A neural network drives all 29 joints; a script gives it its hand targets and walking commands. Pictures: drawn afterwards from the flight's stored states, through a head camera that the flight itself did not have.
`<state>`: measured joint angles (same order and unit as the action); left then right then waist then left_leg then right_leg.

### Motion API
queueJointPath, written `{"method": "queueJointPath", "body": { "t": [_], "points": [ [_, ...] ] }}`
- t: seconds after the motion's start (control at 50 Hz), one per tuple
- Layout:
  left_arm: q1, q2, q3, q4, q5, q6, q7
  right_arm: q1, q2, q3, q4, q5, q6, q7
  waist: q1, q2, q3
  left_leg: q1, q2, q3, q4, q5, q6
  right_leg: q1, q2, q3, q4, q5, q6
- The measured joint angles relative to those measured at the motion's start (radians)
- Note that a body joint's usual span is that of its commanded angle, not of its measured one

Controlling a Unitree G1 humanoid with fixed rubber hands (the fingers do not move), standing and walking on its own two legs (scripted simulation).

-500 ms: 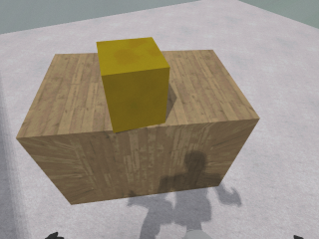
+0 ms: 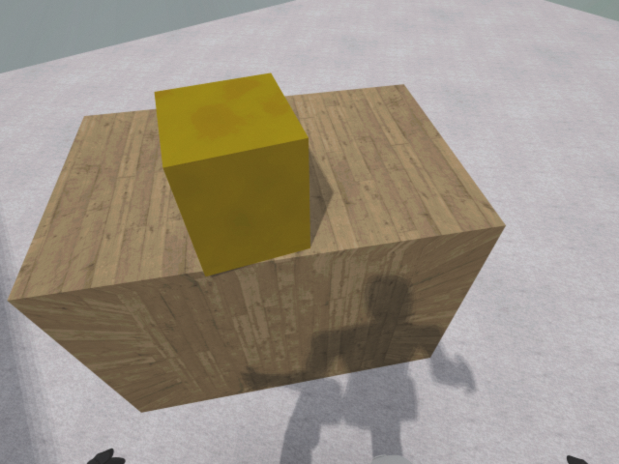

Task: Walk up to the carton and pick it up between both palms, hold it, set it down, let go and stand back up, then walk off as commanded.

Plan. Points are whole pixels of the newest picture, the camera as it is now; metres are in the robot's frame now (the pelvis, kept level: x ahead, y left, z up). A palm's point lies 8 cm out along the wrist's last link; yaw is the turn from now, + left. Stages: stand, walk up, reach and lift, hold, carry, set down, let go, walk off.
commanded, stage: walk up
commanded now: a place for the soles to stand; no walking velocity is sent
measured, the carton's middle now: (237, 175) +0.58 +0.14 +0.04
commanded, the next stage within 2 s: none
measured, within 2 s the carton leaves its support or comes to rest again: neither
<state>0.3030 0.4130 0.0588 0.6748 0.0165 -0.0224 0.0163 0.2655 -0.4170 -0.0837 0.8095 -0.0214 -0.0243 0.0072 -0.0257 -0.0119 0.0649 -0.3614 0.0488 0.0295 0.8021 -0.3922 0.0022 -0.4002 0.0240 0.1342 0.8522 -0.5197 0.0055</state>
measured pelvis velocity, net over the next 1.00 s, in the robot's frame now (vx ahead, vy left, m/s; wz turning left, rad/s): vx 0.03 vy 0.07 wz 0.05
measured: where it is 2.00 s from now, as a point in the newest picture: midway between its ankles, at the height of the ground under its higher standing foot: outside the picture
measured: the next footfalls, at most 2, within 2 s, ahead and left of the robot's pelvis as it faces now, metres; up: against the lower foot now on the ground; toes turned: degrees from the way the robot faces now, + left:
left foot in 1.00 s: +0.13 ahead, +0.19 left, +0.00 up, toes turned +3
right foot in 1.56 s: +0.22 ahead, -0.07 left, +0.00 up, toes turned +6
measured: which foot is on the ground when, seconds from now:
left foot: down 0.00-0.78, up 0.80-0.98, down 1.00-1.00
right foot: down 0.00-1.00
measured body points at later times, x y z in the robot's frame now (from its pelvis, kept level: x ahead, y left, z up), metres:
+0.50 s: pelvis +0.02 +0.00 +0.00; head +0.03 +0.01 +0.45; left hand +0.13 +0.31 -0.09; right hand +0.10 -0.34 -0.09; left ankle +0.02 +0.13 -0.71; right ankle +0.04 -0.16 -0.71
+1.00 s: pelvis +0.03 +0.07 -0.01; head +0.03 +0.07 +0.44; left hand +0.12 +0.40 -0.09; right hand +0.13 -0.26 -0.10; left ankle +0.09 +0.18 -0.70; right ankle +0.04 -0.16 -0.70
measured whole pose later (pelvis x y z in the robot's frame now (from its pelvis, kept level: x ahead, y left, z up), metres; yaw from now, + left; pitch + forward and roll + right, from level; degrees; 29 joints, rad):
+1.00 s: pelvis +0.03 +0.07 -0.01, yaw +3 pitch -1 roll -2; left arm 0.31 0.42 0.07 0.70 0.02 -0.09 0.04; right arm 0.27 -0.43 -0.08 0.76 -0.03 0.00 0.07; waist -0.02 0.04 0.03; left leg -0.52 0.03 -0.02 0.90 -0.46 0.00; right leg -0.36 -0.07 0.13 0.78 -0.43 0.02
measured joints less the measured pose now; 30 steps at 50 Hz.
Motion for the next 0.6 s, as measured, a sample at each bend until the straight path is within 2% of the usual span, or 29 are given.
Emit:
{"method": "queueJointPath", "body": {
  "t": [0.02, 0.08, 0.14, 0.6],
  "points": [
    [0.000, 0.000, 0.000, 0.000, 0.000, -0.004, 0.000, 0.000, 0.000, 0.000, -0.001, 0.000, 0.000, 0.000, 0.000, -0.001, -0.006, 0.000, 0.003, 0.000, 0.000, -0.007, 0.000, 0.004, 0.000, 0.000, -0.016, 0.001, -0.008],
    [0.000, 0.000, 0.000, 0.000, 0.000, -0.017, 0.000, 0.000, 0.000, 0.000, -0.003, 0.000, 0.000, 0.000, 0.000, -0.002, -0.007, -0.002, 0.004, -0.002, 0.000, -0.012, -0.003, 0.017, 0.000, 0.000, -0.076, 0.173, -0.009],
    [0.000, 0.000, -0.002, 0.000, 0.000, -0.024, 0.000, 0.000, 0.000, 0.000, -0.003, 0.000, 0.000, 0.000, 0.000, 0.003, -0.010, -0.003, 0.006, -0.002, 0.000, -0.016, -0.003, 0.017, 0.000, 0.000, -0.077, 0.156, 0.025],
    [0.000, 0.000, -0.008, 0.001, 0.000, -0.022, 0.000, 0.000, 0.000, 0.001, -0.002, 0.000, -0.005, 0.000, 0.000, 0.005, -0.030, -0.004, 0.003, -0.002, 0.000, -0.027, -0.003, 0.017, -0.004, 0.000, -0.076, 0.141, 0.025]
  ]
}}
